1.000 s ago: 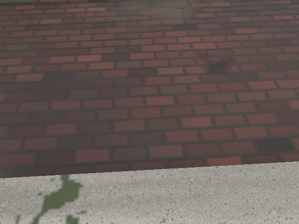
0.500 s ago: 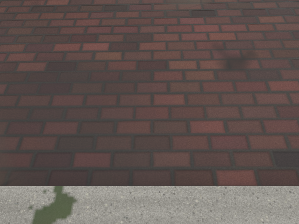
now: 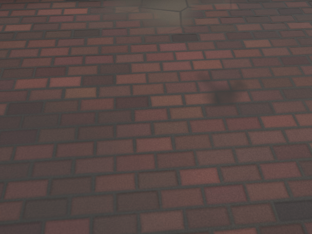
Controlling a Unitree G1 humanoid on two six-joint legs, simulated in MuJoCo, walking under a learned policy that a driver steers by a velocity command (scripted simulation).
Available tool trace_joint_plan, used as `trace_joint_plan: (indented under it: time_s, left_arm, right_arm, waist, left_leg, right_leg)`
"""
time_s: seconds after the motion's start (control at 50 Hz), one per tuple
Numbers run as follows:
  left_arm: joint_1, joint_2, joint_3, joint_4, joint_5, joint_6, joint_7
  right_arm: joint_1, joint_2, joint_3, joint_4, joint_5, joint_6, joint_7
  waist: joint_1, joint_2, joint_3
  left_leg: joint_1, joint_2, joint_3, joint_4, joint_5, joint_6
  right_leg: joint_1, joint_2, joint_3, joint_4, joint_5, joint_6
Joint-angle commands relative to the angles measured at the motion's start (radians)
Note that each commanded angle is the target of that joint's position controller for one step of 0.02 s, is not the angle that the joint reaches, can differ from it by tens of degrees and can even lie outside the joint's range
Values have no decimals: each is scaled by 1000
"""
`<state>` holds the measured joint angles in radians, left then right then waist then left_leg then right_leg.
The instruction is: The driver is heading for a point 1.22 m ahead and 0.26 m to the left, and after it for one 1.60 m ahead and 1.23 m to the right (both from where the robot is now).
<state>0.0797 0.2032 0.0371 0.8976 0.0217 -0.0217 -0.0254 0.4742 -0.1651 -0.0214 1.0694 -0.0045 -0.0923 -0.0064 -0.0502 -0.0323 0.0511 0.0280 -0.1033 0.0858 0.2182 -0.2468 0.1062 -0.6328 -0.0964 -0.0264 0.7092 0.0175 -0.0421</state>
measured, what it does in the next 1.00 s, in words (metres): goes down: right foot, then left foot 0.17 m lower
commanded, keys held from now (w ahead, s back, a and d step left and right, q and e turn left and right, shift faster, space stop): w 1.00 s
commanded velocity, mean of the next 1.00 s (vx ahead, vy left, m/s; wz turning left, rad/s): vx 0.50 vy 0.00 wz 0.00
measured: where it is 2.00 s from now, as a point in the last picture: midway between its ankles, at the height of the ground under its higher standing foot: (143, 139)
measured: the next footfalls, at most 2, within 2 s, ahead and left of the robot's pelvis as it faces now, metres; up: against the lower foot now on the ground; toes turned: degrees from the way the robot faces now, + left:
right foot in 0.16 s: +0.23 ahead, -0.09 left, +0.00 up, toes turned -3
left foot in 0.88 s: +0.68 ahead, +0.12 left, -0.17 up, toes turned +4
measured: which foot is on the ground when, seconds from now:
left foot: down 0.00-0.16, up 0.18-0.86, down 0.88-1.00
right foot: up 0.00-0.14, down 0.16-0.88, up 0.90-1.00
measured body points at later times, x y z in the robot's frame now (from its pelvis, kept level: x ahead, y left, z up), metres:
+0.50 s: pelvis +0.26 -0.04 +0.00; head +0.26 -0.05 +0.45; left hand +0.19 +0.22 -0.13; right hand +0.35 -0.30 -0.14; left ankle +0.37 +0.14 -0.67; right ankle +0.19 -0.09 -0.74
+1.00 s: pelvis +0.59 +0.04 -0.18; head +0.64 +0.06 +0.26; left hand +0.56 +0.29 -0.34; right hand +0.68 -0.20 -0.32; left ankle +0.64 +0.11 -0.91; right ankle +0.44 -0.10 -0.70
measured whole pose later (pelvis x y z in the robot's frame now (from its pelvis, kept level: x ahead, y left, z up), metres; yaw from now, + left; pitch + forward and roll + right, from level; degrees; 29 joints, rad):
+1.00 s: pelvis +0.59 +0.04 -0.18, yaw +0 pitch +1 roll +0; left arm 0.35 0.23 0.03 1.02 0.02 -0.05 0.04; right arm 0.18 -0.20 -0.05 0.95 -0.04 -0.08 0.01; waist 0.04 -0.04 0.09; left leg -0.37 -0.04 0.10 0.55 -0.21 0.08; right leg -0.49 0.00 0.07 1.71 -0.53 -0.08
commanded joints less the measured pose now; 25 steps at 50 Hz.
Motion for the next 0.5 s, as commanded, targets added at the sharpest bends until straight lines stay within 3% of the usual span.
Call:
trace_joint_plan:
  time_s: [0.02, 0.08, 0.12, 0.14, 0.16, 0.18, 0.2, 0.22, 0.24, 0.26, 0.3, 0.32, 0.36, 0.38, 0.4, 0.42, 0.46, 0.48, 0.5]
  left_arm:
    - [-102, 36, -5, -82, -4, -10, -4]
    - [-64, 67, 4, -88, -5, -15, 7]
    - [117, 102, 21, -35, -4, -31, 16]
    - [273, 123, 35, 9, 3, -43, 22]
    - [434, 198, 55, 38, 26, -51, 30]
    - [419, 241, 64, 33, 18, -44, 24]
    - [344, 180, 59, 21, -13, -34, 11]
    - [244, 145, 46, -1, -15, -35, 6]
    - [201, 112, 37, -6, -8, -43, 2]
    - [204, 96, 31, 0, -9, -54, 7]
    - [236, 76, 24, 25, -16, -72, 10]
    - [260, 105, 29, 29, -16, -77, 11]
    - [304, 134, 30, 40, -19, -78, 21]
    - [335, 145, 35, 53, -15, -72, 23]
    - [356, 142, 32, 56, -14, -67, 25]
    - [392, 153, 35, 63, 8, -72, 23]
    - [429, 140, 28, 68, 4, -72, 23]
    - [446, 124, 23, 90, 1, -86, 25]
    - [464, 132, 24, 94, 0, -93, 29]
  right_arm:
    - [49, -138, -19, -27, -9, -2, -6]
    - [30, -152, -21, -23, -19, 9, -13]
    - [-11, -166, -25, -29, -22, 20, -25]
    - [-33, -173, -27, -32, -18, 26, -28]
    - [-19, -136, -17, -59, -7, 27, -26]
    - [153, -33, -5, -46, 16, 33, -8]
    - [81, -149, -37, -24, -5, 34, -14]
    - [-12, -166, -47, -60, 0, 24, -9]
    - [-65, -158, -49, -73, 3, 22, -8]
    - [-86, -148, -51, -77, -6, 32, -8]
    - [-83, -123, -54, -79, -23, 63, 4]
    - [-64, -115, -56, -76, -25, 78, 12]
    - [-141, -120, -63, -100, -31, 98, 27]
    - [-177, -106, -56, -114, -42, 105, 32]
    - [-213, -106, -56, -128, -39, 108, 36]
    - [-218, -114, -60, -123, -36, 111, 40]
    - [-266, -132, -66, -138, -35, 112, 45]
    - [-357, -145, -77, -175, -26, 101, 45]
    - [-389, -157, -80, -189, -31, 91, 45]
  waist:
    - [-7, 125, 36]
    - [31, 127, 21]
    - [107, 129, -52]
    - [180, 96, -108]
    - [219, -23, -230]
    - [116, -207, -311]
    - [128, -41, -204]
    - [96, -25, -86]
    - [77, 6, -27]
    - [58, 6, -2]
    - [23, 11, -9]
    - [11, 5, -10]
    - [17, 5, 11]
    - [32, -6, 10]
    - [39, -5, 20]
    - [53, -20, 3]
    - [64, -15, 27]
    - [72, -36, 65]
    - [86, -31, 76]
  left_leg:
    - [-71, 247, -94, -33, 679, 37]
    - [26, 280, -81, 70, 892, 45]
    - [80, 290, -82, 238, 997, 45]
    - [22, 269, -66, 421, 887, 32]
    - [-161, 208, -20, 738, 518, 12]
    - [-523, 11, -32, 1072, -316, -27]
    - [-631, 56, -143, 1130, -254, -12]
    - [-628, 95, -162, 1099, -155, -13]
    - [-589, 124, -163, 1050, -105, -16]
    - [-551, 145, -169, 999, -84, -26]
    - [-498, 163, -179, 894, -62, -50]
    - [-505, 165, -173, 858, -39, -58]
    - [-594, 178, -150, 809, 13, -72]
    - [-610, 180, -120, 803, 40, -85]
    - [-642, 189, -116, 777, 75, -92]
    - [-681, 190, -108, 826, 151, -83]
    - [-762, 205, -116, 821, 203, -80]
    - [-869, 211, -161, 739, 229, -77]
    - [-898, 209, -161, 699, 267, -79]
  right_leg:
    - [112, 79, -81, -57, 33, -6]
    - [175, 112, -70, -94, -126, -43]
    - [319, 143, -52, -157, -212, -81]
    - [495, 131, -24, -265, -147, -108]
    - [741, -81, 203, -290, -133, -162]
    - [964, -313, 653, -356, -151, -335]
    - [864, -260, 619, -399, -208, -327]
    - [716, -237, 480, -444, -142, -302]
    - [606, -204, 389, -478, -35, -278]
    - [545, -168, 314, -494, 39, -244]
    - [500, -125, 241, -523, 35, -208]
    - [502, -111, 232, -537, 26, -212]
    - [534, -111, 214, -561, 50, -210]
    - [530, -104, 189, -564, 86, -206]
    - [535, -98, 173, -567, 105, -197]
    - [562, -97, 168, -543, 65, -202]
    - [580, -97, 182, -542, 21, -197]
    - [645, -83, 190, -550, -89, -176]
    - [674, -93, 206, -546, -82, -176]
